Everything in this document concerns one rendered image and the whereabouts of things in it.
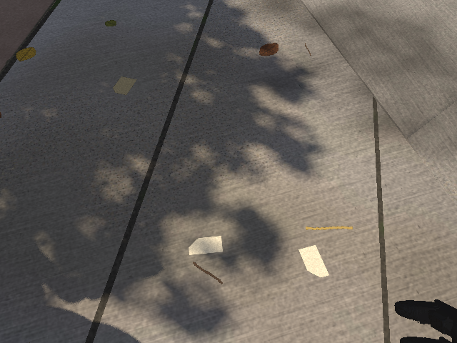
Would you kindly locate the right robot hand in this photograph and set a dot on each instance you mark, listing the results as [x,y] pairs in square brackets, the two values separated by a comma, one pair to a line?
[438,314]

